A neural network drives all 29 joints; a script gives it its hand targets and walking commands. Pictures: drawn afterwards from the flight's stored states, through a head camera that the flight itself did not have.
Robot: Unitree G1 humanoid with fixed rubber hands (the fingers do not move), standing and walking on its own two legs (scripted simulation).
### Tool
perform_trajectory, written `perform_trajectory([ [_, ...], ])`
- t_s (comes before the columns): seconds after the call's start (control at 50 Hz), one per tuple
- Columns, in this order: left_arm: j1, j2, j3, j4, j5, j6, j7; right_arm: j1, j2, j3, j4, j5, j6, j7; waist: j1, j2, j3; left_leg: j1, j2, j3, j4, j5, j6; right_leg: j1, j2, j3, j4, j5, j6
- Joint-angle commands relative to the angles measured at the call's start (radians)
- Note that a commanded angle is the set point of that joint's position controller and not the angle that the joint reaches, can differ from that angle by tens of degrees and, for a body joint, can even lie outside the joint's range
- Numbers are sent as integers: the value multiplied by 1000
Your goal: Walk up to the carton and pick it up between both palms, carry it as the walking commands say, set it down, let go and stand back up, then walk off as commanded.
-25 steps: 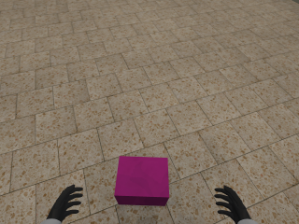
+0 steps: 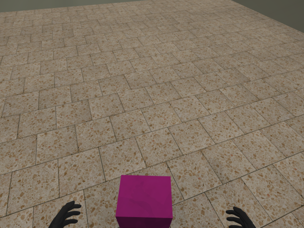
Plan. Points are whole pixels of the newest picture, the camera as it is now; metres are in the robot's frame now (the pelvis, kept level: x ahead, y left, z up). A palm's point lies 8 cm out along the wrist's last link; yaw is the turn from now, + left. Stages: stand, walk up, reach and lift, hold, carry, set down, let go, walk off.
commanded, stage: stand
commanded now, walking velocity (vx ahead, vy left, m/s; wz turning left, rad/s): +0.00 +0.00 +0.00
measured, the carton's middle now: (145, 202) +0.42 +0.03 -0.66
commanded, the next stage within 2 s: walk off in 1.76 s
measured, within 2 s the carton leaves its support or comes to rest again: neither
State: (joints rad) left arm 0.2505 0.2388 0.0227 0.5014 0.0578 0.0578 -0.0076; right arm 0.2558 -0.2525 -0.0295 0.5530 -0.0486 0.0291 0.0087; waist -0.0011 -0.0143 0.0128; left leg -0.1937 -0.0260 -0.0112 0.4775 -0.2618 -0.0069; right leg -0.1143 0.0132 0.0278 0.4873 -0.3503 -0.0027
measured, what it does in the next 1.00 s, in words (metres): stands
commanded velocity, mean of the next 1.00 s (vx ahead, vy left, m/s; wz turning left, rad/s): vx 0.00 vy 0.00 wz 0.00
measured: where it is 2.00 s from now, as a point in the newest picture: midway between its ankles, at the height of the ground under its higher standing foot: outside the picture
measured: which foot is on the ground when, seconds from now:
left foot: down 0.00-1.00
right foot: down 0.00-1.00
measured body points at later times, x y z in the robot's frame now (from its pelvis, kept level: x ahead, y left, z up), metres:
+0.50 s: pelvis +0.04 +0.00 -0.01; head +0.04 -0.01 +0.44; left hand +0.09 +0.26 -0.13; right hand +0.12 -0.27 -0.14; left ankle +0.00 +0.12 -0.74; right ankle -0.05 -0.11 -0.74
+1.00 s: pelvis +0.03 +0.00 +0.00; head +0.02 +0.00 +0.45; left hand -0.02 +0.24 -0.16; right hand +0.03 -0.25 -0.16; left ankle +0.00 +0.12 -0.74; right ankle -0.05 -0.11 -0.74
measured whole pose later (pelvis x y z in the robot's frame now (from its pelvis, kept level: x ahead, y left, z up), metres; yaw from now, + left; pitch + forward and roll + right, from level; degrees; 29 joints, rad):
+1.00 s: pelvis +0.03 +0.00 +0.00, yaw +3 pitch -1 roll +0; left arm 0.41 0.21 -0.03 1.02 0.02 0.00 0.05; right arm 0.34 -0.20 0.03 1.08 -0.01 0.01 -0.04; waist 0.01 -0.01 -0.01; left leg -0.20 -0.04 -0.07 0.53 -0.32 0.00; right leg -0.07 0.01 -0.03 0.47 -0.39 -0.02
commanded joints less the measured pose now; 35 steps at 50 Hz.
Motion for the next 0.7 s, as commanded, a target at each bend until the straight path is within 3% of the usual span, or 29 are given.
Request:
perform_trajectory([
  [0.0, 8, 128, 38, 13, 8, -109, 25, -9, -127, -35, 25, 0, -88, -21, 8, 19, 27, -110, 123, -141, -101, -71, -22, -129, -117, 95, -102, -49, 25],
  [0.06, 6, 133, 37, 54, -9, -137, 20, -6, -121, -27, 80, 10, -120, -12, 7, 10, -101, -31, 121, -142, -30, 199, -7, -89, -124, 101, -67, 146, 17],
  [0.1, 33, 143, 37, 80, -18, -138, 21, 23, -129, -24, 114, 12, -123, -15, 8, 10, -121, -23, 119, -140, -1, 304, 1, -75, -122, 92, -44, 260, 17],
  [0.3, 129, 156, 21, 169, -37, -106, 36, 101, -135, -7, 214, 23, -89, -31, 8, -6, -86, -42, 97, -117, 60, 370, 13, -62, -116, 53, -3, 486, 6],
  [0.44, 160, 153, 12, 231, -43, -87, 43, 111, -130, 2, 269, 29, -67, -40, 9, 5, -59, -32, 91, -111, 71, 384, 21, -48, -112, 33, -4, 518, -7],
  [0.68, 205, 119, -9, 372, -42, -66, 51, 124, -98, 25, 386, 32, -37, -50, 10, 8, 5, -18, 86, -112, 41, 346, 28, -20, -108, 18, -44, 424, -20],
])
